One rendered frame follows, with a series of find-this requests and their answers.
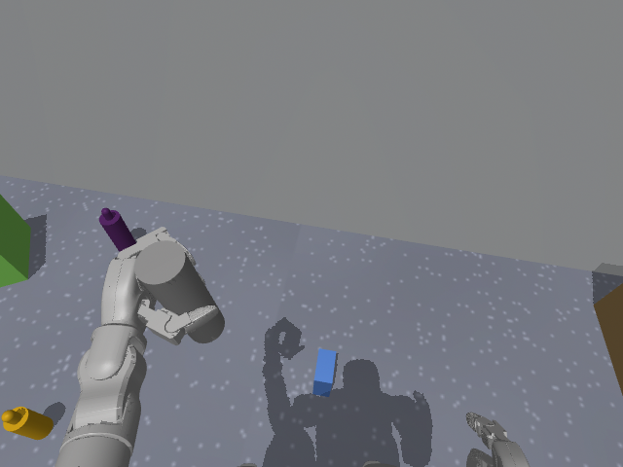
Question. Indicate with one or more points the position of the left robot arm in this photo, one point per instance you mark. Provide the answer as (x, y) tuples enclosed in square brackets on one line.
[(103, 427)]

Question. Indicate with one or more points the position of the left robot hand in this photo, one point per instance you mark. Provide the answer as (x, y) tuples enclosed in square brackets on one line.
[(126, 300)]

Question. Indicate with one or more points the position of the right robot hand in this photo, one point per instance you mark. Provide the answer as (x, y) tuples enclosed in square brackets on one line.
[(505, 453)]

